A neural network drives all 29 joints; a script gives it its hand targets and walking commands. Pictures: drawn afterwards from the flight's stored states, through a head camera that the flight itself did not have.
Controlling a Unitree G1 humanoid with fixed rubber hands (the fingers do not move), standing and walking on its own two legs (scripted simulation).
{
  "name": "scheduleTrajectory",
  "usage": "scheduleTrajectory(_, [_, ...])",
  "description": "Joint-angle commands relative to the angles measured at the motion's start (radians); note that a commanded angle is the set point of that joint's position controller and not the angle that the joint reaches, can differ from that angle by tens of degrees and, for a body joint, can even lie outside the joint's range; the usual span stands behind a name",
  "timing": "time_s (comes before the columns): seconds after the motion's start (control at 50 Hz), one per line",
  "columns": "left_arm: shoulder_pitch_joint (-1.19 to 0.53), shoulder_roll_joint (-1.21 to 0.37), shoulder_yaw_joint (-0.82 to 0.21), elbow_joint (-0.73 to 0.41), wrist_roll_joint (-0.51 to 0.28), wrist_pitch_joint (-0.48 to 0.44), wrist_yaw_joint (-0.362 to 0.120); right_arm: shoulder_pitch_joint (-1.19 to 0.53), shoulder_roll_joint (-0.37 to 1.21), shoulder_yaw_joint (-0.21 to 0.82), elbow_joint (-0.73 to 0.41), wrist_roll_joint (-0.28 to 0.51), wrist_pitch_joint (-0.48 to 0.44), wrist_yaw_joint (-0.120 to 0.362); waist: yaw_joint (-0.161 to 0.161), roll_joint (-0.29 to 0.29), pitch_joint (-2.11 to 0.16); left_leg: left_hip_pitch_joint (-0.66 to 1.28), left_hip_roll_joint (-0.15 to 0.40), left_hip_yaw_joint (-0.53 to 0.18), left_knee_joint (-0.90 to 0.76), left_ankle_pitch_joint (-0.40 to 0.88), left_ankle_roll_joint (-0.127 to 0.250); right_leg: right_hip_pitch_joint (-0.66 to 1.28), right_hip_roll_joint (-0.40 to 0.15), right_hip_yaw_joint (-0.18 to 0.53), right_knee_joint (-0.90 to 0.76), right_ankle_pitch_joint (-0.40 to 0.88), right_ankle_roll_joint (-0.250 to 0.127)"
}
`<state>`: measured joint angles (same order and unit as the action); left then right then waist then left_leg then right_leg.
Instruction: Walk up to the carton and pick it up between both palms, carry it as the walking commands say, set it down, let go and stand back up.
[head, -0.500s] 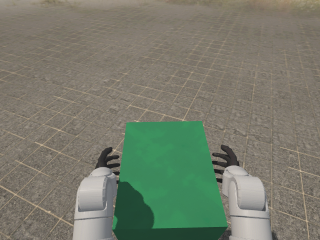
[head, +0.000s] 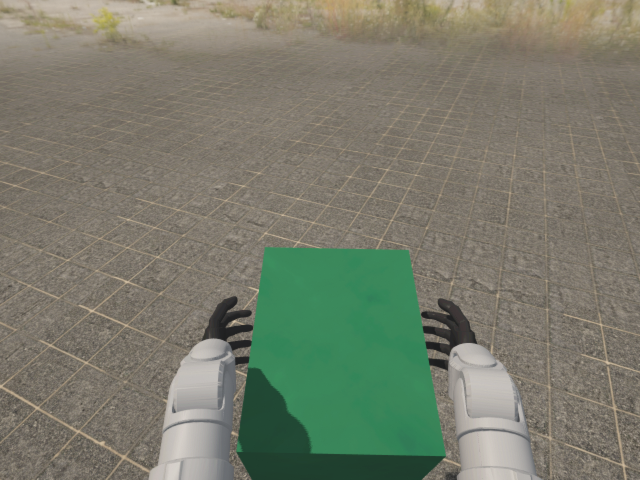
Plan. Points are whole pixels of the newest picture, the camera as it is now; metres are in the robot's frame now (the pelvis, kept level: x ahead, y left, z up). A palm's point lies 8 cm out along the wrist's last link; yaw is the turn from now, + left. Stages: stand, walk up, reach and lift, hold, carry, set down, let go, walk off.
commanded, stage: set down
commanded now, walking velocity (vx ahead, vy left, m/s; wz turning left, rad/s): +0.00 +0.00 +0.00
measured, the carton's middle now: (335, 359) +0.34 -0.03 -0.02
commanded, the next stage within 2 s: none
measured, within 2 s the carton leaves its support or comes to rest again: neither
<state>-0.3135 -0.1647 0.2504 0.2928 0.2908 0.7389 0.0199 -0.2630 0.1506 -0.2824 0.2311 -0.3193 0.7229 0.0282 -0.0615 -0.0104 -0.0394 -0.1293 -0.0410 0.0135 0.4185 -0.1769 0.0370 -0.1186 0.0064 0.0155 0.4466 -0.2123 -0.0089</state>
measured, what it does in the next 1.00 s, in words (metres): lowers itself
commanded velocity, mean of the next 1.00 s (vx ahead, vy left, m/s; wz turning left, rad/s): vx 0.00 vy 0.00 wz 0.00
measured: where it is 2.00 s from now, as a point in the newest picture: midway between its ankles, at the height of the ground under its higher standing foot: outside the picture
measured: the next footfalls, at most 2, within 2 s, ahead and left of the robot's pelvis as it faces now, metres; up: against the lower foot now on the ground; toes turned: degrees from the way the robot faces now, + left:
none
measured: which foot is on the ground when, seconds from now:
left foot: down 0.00-1.00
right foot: down 0.00-1.00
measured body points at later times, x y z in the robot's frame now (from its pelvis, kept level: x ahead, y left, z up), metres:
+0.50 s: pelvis +0.01 -0.02 -0.01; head +0.04 -0.01 +0.44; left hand +0.33 +0.12 -0.03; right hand +0.32 -0.20 -0.02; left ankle +0.04 +0.09 -0.74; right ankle +0.03 -0.12 -0.74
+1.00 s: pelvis -0.02 +0.01 -0.06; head +0.13 +0.01 +0.36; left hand +0.37 +0.13 -0.12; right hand +0.34 -0.18 -0.11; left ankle +0.04 +0.09 -0.74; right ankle +0.03 -0.12 -0.74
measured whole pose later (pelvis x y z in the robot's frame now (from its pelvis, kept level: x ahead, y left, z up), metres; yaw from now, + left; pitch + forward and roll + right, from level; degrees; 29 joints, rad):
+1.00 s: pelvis -0.02 +0.01 -0.06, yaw -2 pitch +23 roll -1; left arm -0.55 -0.16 0.42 0.52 0.33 0.31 0.03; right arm -0.53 0.15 -0.48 0.51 -0.31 0.30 0.03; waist -0.04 0.00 -0.09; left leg -0.99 -0.08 -0.03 0.88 -0.29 0.04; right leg -0.97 0.06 0.07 0.88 -0.31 0.01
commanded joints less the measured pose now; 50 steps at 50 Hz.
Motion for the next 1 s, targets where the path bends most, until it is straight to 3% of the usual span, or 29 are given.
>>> scheduleTrajectory(0.0, [-0.54, -0.927, -0.441, 0.095, -0.233, -0.027, -0.298, -0.577, 0.84, 0.481, 0.128, 0.216, -0.007, 0.282, 0.001, 0.0, -0.067, 0.084, -0.006, -0.146, -0.118, -0.214, -0.019, -0.052, 0.037, 0.081, -0.122, -0.144, -0.035])
scheduleTrajectory(0.08, [-0.587, -0.852, -0.275, 0.203, -0.158, -0.043, -0.319, -0.625, 0.859, 0.338, 0.301, 0.159, -0.016, 0.279, 0.047, -0.037, 0.023, 0.068, -0.015, -0.103, -0.108, -0.221, -0.006, -0.066, 0.028, 0.079, -0.144, -0.213, -0.025])
scheduleTrajectory(0.14, [-0.638, -0.831, -0.247, 0.214, -0.145, -0.074, -0.327, -0.654, 0.881, 0.293, 0.339, 0.149, -0.049, 0.265, 0.053, -0.041, 0.014, 0.082, -0.019, -0.089, -0.085, -0.169, 0.001, -0.076, 0.025, 0.088, -0.144, -0.19, -0.02])
scheduleTrajectory(0.22, [-0.624, -0.811, -0.26, 0.209, -0.135, -0.124, -0.326, -0.619, 0.892, 0.285, 0.326, 0.142, -0.098, 0.237, 0.042, -0.034, -0.045, 0.06, -0.02, -0.094, -0.045, -0.072, 0.009, -0.07, 0.026, 0.101, -0.121, -0.062, -0.01])
scheduleTrajectory(0.32, [-0.568, -0.805, -0.319, 0.19, -0.142, -0.213, -0.322, -0.54, 0.912, 0.322, 0.265, 0.147, -0.173, 0.203, 0.017, -0.032, -0.184, -0.018, -0.029, -0.109, 0.018, 0.045, 0.01, -0.021, 0.032, 0.12, -0.048, 0.203, 0.006])
scheduleTrajectory(0.4, [-0.521, -0.783, -0.337, 0.177, -0.133, -0.288, -0.304, -0.479, 0.917, 0.348, 0.276, 0.153, -0.246, 0.195, 0.039, -0.02, -0.271, -0.115, -0.036, -0.11, 0.068, 0.105, 0.008, -0.034, 0.034, 0.129, 0.031, 0.345, 0.006])
scheduleTrajectory(0.5, [-0.519, -0.789, -0.381, 0.177, -0.133, -0.364, -0.287, -0.495, 0.927, 0.4, 0.275, 0.179, -0.331, 0.191, 0.055, -0.004, -0.387, -0.214, -0.039, -0.109, 0.144, 0.158, 0.007, -0.103, 0.039, 0.131, 0.118, 0.397, 0.003])
scheduleTrajectory(0.62, [-0.529, -0.822, -0.413, 0.213, -0.136, -0.415, -0.272, -0.535, 0.895, 0.426, 0.285, 0.174, -0.391, 0.195, 0.037, 0.015, -0.487, -0.27, -0.04, -0.116, 0.216, 0.199, -0.001, -0.26, 0.061, 0.115, 0.188, 0.309, -0.002])
scheduleTrajectory(0.76, [-0.582, -0.86, -0.392, 0.281, -0.112, -0.441, -0.26, -0.619, 0.833, 0.387, 0.311, 0.138, -0.421, 0.223, 0.003, 0.039, -0.523, -0.336, -0.034, -0.138, 0.271, 0.156, -0.013, -0.464, 0.082, 0.086, 0.252, 0.159, -0.011])
scheduleTrajectory(0.98, [-0.723, -0.874, -0.37, 0.304, -0.095, -0.457, -0.254, -0.783, 0.819, 0.342, 0.358, 0.14, -0.435, 0.275, 0.018, 0.039, -0.675, -0.467, -0.035, -0.142, 0.406, 0.073, -0.022, -0.725, 0.096, 0.052, 0.411, 0.057, -0.01])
